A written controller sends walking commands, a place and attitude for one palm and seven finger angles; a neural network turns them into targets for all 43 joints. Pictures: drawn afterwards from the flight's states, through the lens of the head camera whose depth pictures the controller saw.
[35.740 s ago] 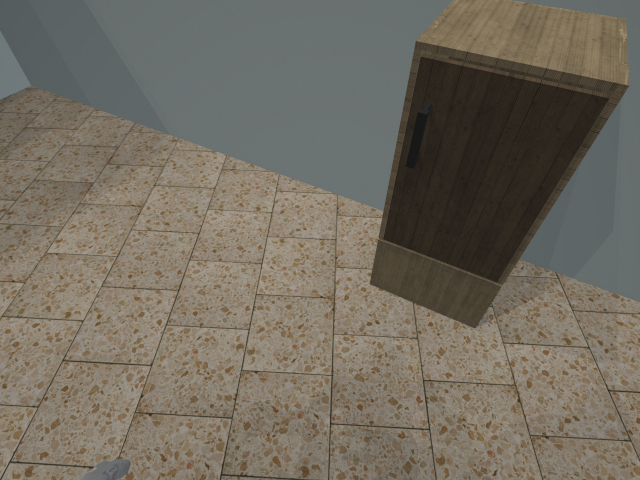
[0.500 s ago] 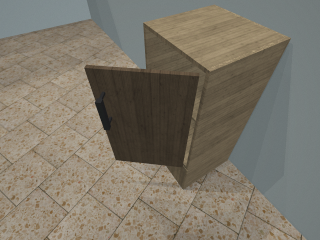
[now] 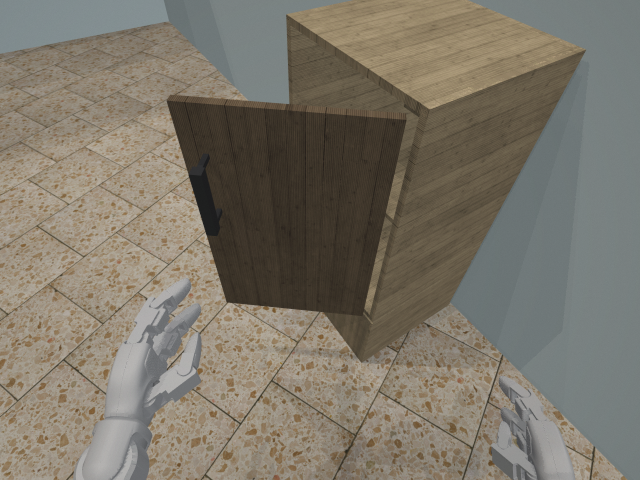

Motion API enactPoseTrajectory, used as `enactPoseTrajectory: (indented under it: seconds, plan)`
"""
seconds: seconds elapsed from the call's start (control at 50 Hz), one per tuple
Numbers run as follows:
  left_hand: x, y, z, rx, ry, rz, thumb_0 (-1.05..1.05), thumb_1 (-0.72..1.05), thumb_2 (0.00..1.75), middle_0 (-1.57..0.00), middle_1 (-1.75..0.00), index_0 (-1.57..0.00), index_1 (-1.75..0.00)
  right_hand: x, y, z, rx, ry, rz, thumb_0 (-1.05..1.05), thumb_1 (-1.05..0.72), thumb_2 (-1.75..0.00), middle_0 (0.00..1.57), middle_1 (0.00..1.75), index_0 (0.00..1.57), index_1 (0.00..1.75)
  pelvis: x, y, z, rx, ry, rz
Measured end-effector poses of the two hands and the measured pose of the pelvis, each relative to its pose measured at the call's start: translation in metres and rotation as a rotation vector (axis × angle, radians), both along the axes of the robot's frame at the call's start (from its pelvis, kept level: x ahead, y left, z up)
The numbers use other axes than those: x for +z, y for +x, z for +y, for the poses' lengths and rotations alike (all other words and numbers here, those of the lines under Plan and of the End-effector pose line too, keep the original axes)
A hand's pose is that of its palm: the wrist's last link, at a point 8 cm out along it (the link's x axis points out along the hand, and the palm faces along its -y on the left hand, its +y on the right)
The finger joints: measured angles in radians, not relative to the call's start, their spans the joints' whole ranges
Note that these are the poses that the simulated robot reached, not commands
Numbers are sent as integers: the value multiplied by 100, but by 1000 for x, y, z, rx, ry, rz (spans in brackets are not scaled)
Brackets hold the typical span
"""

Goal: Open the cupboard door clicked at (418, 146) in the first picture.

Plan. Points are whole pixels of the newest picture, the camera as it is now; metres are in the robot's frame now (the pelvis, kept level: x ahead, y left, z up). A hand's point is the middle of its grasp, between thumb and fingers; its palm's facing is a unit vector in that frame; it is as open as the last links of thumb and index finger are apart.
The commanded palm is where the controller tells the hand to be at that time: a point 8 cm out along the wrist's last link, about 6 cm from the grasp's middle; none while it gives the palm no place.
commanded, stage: raise the hand with hooked fingers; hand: left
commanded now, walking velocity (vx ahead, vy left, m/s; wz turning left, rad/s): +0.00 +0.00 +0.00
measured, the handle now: (208, 196) +0.58 +0.22 -0.01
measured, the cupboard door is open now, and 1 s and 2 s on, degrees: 51 51 51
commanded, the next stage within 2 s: move the hooked fingers beside the handle in 1.80 s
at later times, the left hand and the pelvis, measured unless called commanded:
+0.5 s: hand (162, 411) +0.21 +0.20 -0.03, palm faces -0.16 -0.99 +0.01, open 10.9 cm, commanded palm +0.18 +0.28 -0.02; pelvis -0.04 +0.02 -0.06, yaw +1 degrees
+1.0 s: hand (100, 377) +0.24 +0.28 +0.00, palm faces +0.01 -1.00 -0.07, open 13.6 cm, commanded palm +0.22 +0.33 +0.00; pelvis -0.01 +0.03 -0.04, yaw +1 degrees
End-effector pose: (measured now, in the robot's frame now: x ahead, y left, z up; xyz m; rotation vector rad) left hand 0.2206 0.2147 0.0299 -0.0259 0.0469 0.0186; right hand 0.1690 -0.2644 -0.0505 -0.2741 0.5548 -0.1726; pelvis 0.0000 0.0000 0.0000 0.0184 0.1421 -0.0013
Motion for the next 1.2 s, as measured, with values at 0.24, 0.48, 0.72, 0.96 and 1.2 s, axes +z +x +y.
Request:
enactPoseTrajectory:
  seconds: [0.24, 0.48, 0.72, 0.96, 1.2]
  plan:
    - [-75, -90, 43, 44, 29, 62, 1, 47, 71, -24, -58, -23, -58, -21, 50, 42, 184, -57, -95, 1, -91, -90, 20, 30, 20, 30, -60, -24, 6, 31, -42, 96]
    - [-57, -19, 43, -201, 45, 95, 0, 19, 59, -25, -76, -25, -76, -90, -40, 89, 84, 131, 182, 2, -90, -90, 21, 30, 21, 30, -60, -37, 23, 27, -65, 127]
    - [-39, -27, 90, -32, 116, 4, 0, -9, 47, -27, -94, -27, -94, -71, -55, 40, 30, -29, 224, 2, -90, -90, 21, 30, 21, 30, -54, -26, 30, 34, -70, 140]
    - [-25, -5, 109, -36, 86, -16, -1, -37, 36, -30, -112, -29, -112, -43, -9, 50, 67, -24, 101, 1, -90, -90, 21, 30, 21, 30, -44, -15, 26, 35, -78, 125]
    - [-29, 15, 128, -75, 77, 40, -1, -48, 30, -30, -119, -30, -119, -57, -12, 54, 92, -4, 167, 1, -90, -90, 21, 30, 21, 30, -43, -11, 24, 33, -79, 136]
